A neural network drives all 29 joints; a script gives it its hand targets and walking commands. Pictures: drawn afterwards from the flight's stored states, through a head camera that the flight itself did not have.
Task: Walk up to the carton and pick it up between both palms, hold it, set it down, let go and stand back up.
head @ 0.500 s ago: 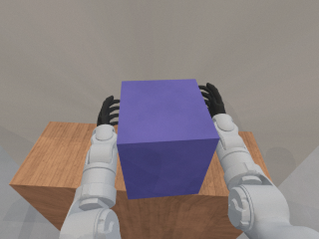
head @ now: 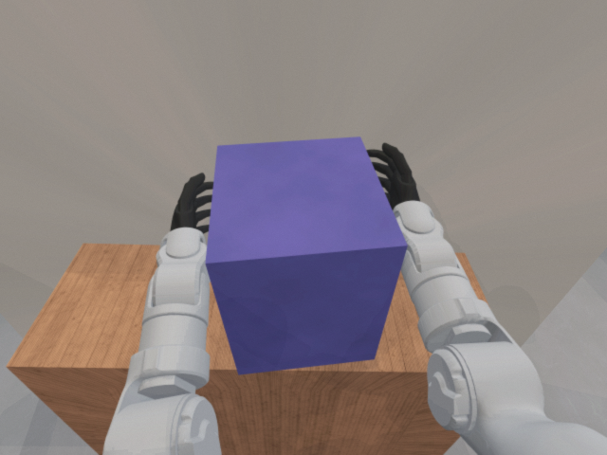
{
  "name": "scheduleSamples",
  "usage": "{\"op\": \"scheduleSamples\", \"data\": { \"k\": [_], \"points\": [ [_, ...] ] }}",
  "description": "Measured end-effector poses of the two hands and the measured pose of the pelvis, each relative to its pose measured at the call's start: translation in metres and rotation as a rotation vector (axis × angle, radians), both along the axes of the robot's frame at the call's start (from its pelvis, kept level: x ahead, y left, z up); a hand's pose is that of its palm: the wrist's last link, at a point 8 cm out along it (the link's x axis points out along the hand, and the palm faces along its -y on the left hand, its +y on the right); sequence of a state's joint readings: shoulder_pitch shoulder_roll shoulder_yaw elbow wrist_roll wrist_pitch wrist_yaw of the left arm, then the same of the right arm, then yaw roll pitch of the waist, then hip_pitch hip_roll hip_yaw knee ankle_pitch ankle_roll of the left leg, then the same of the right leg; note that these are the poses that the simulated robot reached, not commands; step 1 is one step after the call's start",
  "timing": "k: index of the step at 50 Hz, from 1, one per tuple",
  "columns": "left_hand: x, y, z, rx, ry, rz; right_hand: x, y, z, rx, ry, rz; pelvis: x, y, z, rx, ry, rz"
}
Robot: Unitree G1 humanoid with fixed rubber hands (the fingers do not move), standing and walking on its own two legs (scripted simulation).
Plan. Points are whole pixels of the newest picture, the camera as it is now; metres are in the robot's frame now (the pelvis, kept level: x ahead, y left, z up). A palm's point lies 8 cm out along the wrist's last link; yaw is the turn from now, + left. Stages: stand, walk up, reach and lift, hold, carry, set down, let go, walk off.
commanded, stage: reach and lift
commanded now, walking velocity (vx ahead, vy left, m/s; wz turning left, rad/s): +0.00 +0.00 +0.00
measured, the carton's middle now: (298, 256) +0.37 +0.00 +0.09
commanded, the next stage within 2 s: hold in 1.78 s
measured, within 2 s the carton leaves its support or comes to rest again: neither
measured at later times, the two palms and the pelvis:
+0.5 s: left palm (182, 219) +0.37 +0.15 +0.17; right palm (407, 184) +0.39 -0.14 +0.21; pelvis +0.00 +0.00 +0.00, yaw +0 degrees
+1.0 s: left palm (174, 206) +0.37 +0.15 +0.19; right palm (411, 166) +0.39 -0.13 +0.24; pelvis -0.01 +0.01 +0.00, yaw +0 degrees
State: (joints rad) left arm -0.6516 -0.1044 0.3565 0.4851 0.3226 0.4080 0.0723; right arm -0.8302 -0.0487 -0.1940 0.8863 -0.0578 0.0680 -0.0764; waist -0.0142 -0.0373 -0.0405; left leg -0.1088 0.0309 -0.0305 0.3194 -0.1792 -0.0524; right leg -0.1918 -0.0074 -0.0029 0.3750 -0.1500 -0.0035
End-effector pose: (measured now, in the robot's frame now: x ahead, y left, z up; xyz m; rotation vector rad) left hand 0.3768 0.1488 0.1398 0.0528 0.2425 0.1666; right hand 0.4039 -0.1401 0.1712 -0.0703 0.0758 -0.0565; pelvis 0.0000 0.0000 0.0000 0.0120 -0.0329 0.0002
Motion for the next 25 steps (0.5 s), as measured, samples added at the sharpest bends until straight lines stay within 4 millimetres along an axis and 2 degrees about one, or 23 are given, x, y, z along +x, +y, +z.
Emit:
{"op": "scheduleSamples", "data": {
  "k": [7, 14, 25],
  "points": [
    [-0.005, 0.005, 0.017, 0.008, -0.031, -0.005, -0.004, 0.006, 0.022, 0.014, -0.033, -0.002, -0.002, 0.002, 0.000, -0.001, -0.024, 0.000],
    [-0.008, 0.007, 0.014, 0.001, 0.003, -0.023, -0.008, 0.008, 0.024, 0.006, 0.001, -0.012, -0.004, 0.002, 0.000, 0.000, -0.031, 0.001],
    [-0.005, 0.002, 0.026, 0.010, -0.014, -0.042, -0.010, 0.003, 0.034, 0.021, -0.015, -0.032, -0.005, 0.003, 0.000, 0.000, -0.036, 0.002]
  ]
}}
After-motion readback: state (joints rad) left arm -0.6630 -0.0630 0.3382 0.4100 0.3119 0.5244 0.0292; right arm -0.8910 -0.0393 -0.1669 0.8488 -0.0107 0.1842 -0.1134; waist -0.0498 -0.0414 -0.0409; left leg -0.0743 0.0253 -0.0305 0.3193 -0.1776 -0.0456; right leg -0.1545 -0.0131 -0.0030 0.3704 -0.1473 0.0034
